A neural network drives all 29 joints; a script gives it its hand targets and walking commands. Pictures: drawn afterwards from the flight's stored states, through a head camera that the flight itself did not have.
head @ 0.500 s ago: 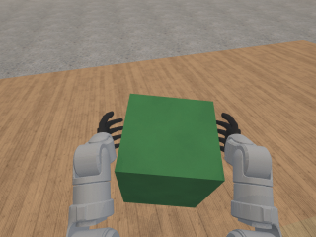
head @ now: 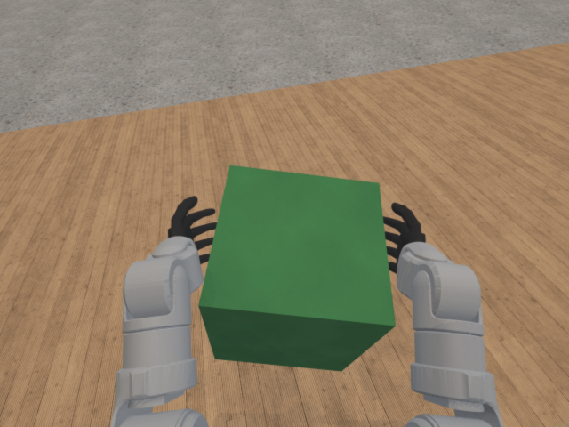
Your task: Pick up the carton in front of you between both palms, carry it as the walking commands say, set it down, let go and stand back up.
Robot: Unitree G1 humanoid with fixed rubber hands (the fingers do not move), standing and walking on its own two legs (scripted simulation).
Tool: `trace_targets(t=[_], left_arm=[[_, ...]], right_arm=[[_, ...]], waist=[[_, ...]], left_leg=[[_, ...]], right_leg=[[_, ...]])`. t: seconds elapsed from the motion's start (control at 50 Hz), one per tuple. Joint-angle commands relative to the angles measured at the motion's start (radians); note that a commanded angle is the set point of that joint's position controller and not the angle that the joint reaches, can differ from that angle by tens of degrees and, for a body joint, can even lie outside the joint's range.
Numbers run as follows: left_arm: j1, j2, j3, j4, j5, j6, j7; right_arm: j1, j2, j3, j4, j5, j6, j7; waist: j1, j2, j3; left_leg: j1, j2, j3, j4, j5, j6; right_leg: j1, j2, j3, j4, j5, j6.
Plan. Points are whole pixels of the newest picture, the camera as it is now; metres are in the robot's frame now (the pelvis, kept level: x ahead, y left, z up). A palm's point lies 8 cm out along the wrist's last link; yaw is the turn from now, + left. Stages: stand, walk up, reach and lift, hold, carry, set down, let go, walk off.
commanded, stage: carry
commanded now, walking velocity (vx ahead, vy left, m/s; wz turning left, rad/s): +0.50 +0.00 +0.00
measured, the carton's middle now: (290, 277) +0.34 +0.00 +0.02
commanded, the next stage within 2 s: none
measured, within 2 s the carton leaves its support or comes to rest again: neither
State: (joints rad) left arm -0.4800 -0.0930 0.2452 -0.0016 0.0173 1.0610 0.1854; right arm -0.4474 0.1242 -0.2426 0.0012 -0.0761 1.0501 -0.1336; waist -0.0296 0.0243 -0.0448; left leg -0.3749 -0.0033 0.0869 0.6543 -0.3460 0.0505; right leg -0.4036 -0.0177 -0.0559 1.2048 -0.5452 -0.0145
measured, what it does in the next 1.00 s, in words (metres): goes down: right foot, then left foot 0.05 m lower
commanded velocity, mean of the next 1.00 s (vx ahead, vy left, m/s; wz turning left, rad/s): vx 0.50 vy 0.00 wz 0.00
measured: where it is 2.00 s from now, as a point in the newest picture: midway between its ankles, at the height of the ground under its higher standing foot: (297, 236)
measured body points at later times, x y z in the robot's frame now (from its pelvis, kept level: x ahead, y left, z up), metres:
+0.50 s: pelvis +0.26 -0.06 -0.01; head +0.26 -0.09 +0.44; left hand +0.57 +0.12 +0.07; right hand +0.61 -0.18 +0.06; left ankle +0.27 +0.09 -0.66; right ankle +0.27 -0.09 -0.75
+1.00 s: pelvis +0.57 -0.04 -0.07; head +0.59 -0.04 +0.38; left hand +0.91 +0.11 +0.02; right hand +0.90 -0.19 +0.01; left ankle +0.60 +0.00 -0.79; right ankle +0.50 -0.16 -0.69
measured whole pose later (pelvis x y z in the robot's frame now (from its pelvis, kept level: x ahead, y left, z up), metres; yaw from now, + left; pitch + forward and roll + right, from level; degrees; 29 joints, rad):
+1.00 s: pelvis +0.57 -0.04 -0.07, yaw +2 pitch +4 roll +0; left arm -0.44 -0.13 0.23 -0.06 0.06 1.04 0.22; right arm -0.42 0.13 -0.18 -0.06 -0.06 1.07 -0.23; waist -0.05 0.02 -0.02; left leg -0.41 -0.06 0.16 0.61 -0.13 0.13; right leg -0.55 0.01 0.01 1.30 -0.46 -0.05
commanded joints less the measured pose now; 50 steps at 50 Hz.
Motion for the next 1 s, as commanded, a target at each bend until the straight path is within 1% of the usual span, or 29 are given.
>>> trace_targets(t=[0.0,0.04,0.06,0.1,0.12,0.16,0.18,0.2,0.22,0.24,0.32,0.34,0.42,0.46,0.5,0.54,0.56,0.6,0.66,0.68,0.74,0.76,0.78,0.8,0.82,0.84,0.86,0.9,0.98], left_arm=[[-0.429,-0.814,-0.524,-0.064,-0.124,-0.044,-0.044],[-0.501,-0.796,-0.59,-0.166,-0.147,-0.059,-0.04],[-0.458,-0.755,-0.574,-0.145,-0.119,-0.047,-0.034],[-0.416,-0.701,-0.573,-0.137,-0.104,-0.034,-0.027],[-0.415,-0.694,-0.572,-0.144,-0.09,-0.031,-0.024],[-0.406,-0.681,-0.58,-0.144,-0.119,-0.02,-0.026],[-0.376,-0.658,-0.58,-0.137,-0.112,-0.013,-0.034],[-0.384,-0.63,-0.563,-0.12,-0.112,-0.009,-0.046],[-0.416,-0.62,-0.537,-0.08,-0.129,0.004,-0.045],[-0.429,-0.616,-0.553,-0.106,-0.101,-0.003,-0.045],[-0.614,-0.809,-0.593,-0.087,-0.213,-0.031,-0.085],[-0.667,-0.862,-0.637,-0.106,-0.23,-0.046,-0.092],[-0.624,-0.927,-0.648,-0.011,-0.237,-0.085,-0.124],[-0.593,-0.933,-0.627,0.012,-0.239,-0.084,-0.129],[-0.54,-0.897,-0.612,-0.006,-0.225,-0.095,-0.121],[-0.575,-0.885,-0.645,-0.107,-0.265,-0.109,-0.115],[-0.49,-0.878,-0.644,0.0,-0.221,-0.087,-0.109],[-0.47,-0.851,-0.649,-0.084,-0.231,-0.087,-0.093],[-0.447,-0.777,-0.646,-0.157,-0.207,-0.067,-0.059],[-0.421,-0.746,-0.615,-0.146,-0.199,-0.065,-0.055],[-0.415,-0.705,-0.604,-0.154,-0.165,-0.037,-0.04],[-0.4,-0.696,-0.627,-0.144,-0.144,-0.023,-0.042],[-0.448,-0.708,-0.62,-0.166,-0.188,-0.016,-0.042],[-0.454,-0.713,-0.642,-0.171,-0.198,-0.001,-0.041],[-0.46,-0.719,-0.65,-0.153,-0.206,0.005,-0.042],[-0.516,-0.716,-0.616,-0.149,-0.199,0.006,-0.039],[-0.505,-0.762,-0.598,-0.162,-0.188,-0.014,-0.034],[-0.541,-0.8,-0.599,-0.147,-0.186,-0.034,-0.04],[-0.476,-0.896,-0.607,-0.045,-0.14,-0.059,-0.062]], right_arm=[[-0.716,0.778,0.739,-0.318,0.343,-0.042,0.022],[-0.715,0.764,0.743,-0.347,0.363,-0.052,0.024],[-0.686,0.737,0.737,-0.341,0.355,-0.042,0.021],[-0.6,0.703,0.708,-0.237,0.349,-0.022,0.017],[-0.59,0.693,0.7,-0.244,0.347,-0.025,0.018],[-0.479,0.648,0.631,-0.155,0.258,0.006,0.004],[-0.497,0.673,0.648,-0.138,0.266,0.013,0.002],[-0.536,0.678,0.638,-0.137,0.236,0.024,-0.004],[-0.445,0.628,0.599,-0.054,0.204,0.04,-0.012],[-0.46,0.646,0.562,0.014,0.179,0.054,-0.016],[-0.558,0.783,0.518,0.034,0.15,0.021,-0.015],[-0.597,0.841,0.534,0.016,0.162,-0.007,-0.008],[-0.625,0.908,0.599,0.023,0.165,-0.059,0.0],[-0.584,0.883,0.599,0.001,0.148,-0.079,-0.012],[-0.544,0.861,0.634,-0.028,0.158,-0.084,-0.022],[-0.532,0.849,0.614,-0.056,0.165,-0.082,-0.023],[-0.605,0.799,0.627,-0.145,0.165,-0.089,-0.026],[-0.572,0.782,0.653,-0.182,0.204,-0.081,-0.021],[-0.516,0.73,0.641,-0.211,0.233,-0.048,-0.022],[-0.476,0.686,0.652,-0.196,0.208,-0.031,-0.024],[-0.414,0.65,0.589,-0.128,0.186,0.008,-0.019],[-0.461,0.639,0.602,-0.176,0.191,0.004,-0.013],[-0.456,0.606,0.581,-0.18,0.196,0.009,-0.017],[-0.376,0.608,0.553,-0.103,0.2,0.016,-0.022],[-0.409,0.59,0.541,-0.129,0.204,0.007,-0.026],[-0.464,0.609,0.555,-0.157,0.215,-0.001,-0.029],[-0.572,0.673,0.607,-0.217,0.241,-0.003,-0.019],[-0.622,0.777,0.656,-0.19,0.287,-0.017,0.005],[-0.725,0.852,0.739,-0.218,0.366,-0.05,0.05]], waist=[[-0.003,-0.026,-0.379],[-0.025,0.124,-0.371],[-0.022,0.098,-0.334],[0.011,0.191,-0.334],[0.013,0.169,-0.307],[0.071,0.026,-0.362],[0.113,-0.101,-0.411],[0.102,-0.29,-0.375],[0.087,-0.322,-0.381],[0.079,-0.285,-0.319],[0.087,-0.093,-0.243],[0.076,-0.092,-0.237],[0.091,-0.147,-0.301],[0.071,-0.195,-0.309],[0.101,-0.158,-0.319],[0.102,-0.144,-0.343],[0.079,-0.122,-0.333],[0.104,-0.028,-0.323],[0.129,-0.138,-0.325],[0.183,-0.128,-0.291],[0.084,-0.122,-0.338],[0.006,-0.093,-0.364],[-0.063,0.093,-0.405],[-0.056,0.239,-0.503],[-0.088,0.281,-0.573],[-0.063,0.188,-0.535],[-0.076,0.091,-0.508],[-0.037,-0.067,-0.399],[-0.02,0.065,-0.379]], left_leg=[[0.463,0.242,-0.293,-0.196,0.556,0.121],[0.464,0.214,-0.241,-0.187,0.545,0.139],[0.355,0.188,-0.192,-0.213,0.545,0.126],[0.303,0.195,-0.146,-0.186,0.556,0.096],[0.288,0.158,-0.113,-0.096,0.684,0.098],[0.179,0.117,-0.005,0.136,0.57,0.03],[0.064,0.08,-0.01,0.261,0.383,0.023],[-0.079,-0.038,-0.016,0.41,-0.092,-0.003],[-0.273,-0.064,-0.062,0.603,-0.191,-0.007],[-0.295,-0.002,-0.119,0.672,-0.186,0.001],[-0.279,0.039,-0.076,0.538,-0.084,0.005],[-0.289,0.03,-0.069,0.476,-0.068,-0.001],[-0.326,0.067,-0.066,0.4,0.123,-0.008],[-0.364,0.048,-0.032,0.335,0.239,-0.014],[-0.409,0.044,-0.015,0.264,0.245,-0.006],[-0.466,0.022,0.002,0.265,0.257,-0.005],[-0.419,0.041,-0.025,0.2,0.293,0.007],[-0.404,0.009,0.01,0.072,0.362,0.005],[-0.288,-0.001,0.022,-0.175,0.488,0.004],[-0.297,-0.042,0.113,-0.224,0.61,0.017],[0.099,-0.08,0.139,-0.304,0.598,0.032],[0.295,0.009,0.067,-0.296,0.671,0.066],[0.574,0.216,-0.126,-0.171,1.06,0.151],[0.826,0.378,-0.421,-0.044,1.251,0.252],[0.87,0.413,-0.531,-0.058,0.983,0.299],[0.759,0.388,-0.602,-0.113,0.725,0.273],[0.77,0.371,-0.567,-0.157,0.607,0.29],[0.466,0.286,-0.376,-0.209,0.497,0.222],[0.322,0.259,-0.286,-0.222,0.485,0.196]], right_leg=[[-0.306,-0.049,0.019,-0.156,0.173,-0.022],[-0.257,-0.029,0.0,-0.355,0.209,-0.007],[-0.146,0.006,-0.053,-0.47,0.305,-0.018],[0.008,0.011,-0.063,-0.583,0.421,-0.038],[0.044,0.046,-0.091,-0.65,0.462,-0.047],[0.284,0.03,-0.094,-0.73,0.556,-0.078],[0.451,-0.065,0.0,-0.724,0.43,-0.095],[0.495,-0.215,0.286,-0.814,0.351,-0.135],[0.562,-0.321,0.542,-0.89,0.253,-0.19],[0.467,-0.331,0.572,-0.911,0.129,-0.152],[0.296,-0.293,0.444,-0.97,0.15,-0.19],[0.305,-0.281,0.406,-0.941,0.362,-0.203],[0.377,-0.257,0.301,-0.947,0.525,-0.164],[0.441,-0.168,0.151,-0.914,0.753,-0.082],[0.556,-0.17,0.131,-0.857,0.926,-0.107],[0.655,-0.17,0.151,-0.816,1.123,-0.069],[0.6,-0.182,0.137,-0.819,1.033,-0.143],[0.639,-0.138,0.109,-0.809,1.117,-0.135],[0.696,-0.093,0.027,-0.724,1.012,-0.111],[0.678,-0.058,0.006,-0.678,1.031,-0.1],[0.472,-0.056,-0.022,-0.428,1.116,-0.063],[0.334,-0.031,-0.049,-0.263,0.999,-0.027],[-0.008,0.012,-0.013,0.034,0.495,0.0],[-0.306,0.094,0.055,0.216,-0.041,0.008],[-0.419,0.075,0.099,0.296,-0.04,-0.014],[-0.429,0.031,0.136,0.246,-0.002,-0.077],[-0.525,0.024,0.108,0.24,-0.004,-0.044],[-0.385,-0.018,0.089,0.089,0.116,-0.032],[-0.29,-0.03,0.054,-0.14,0.256,-0.023]])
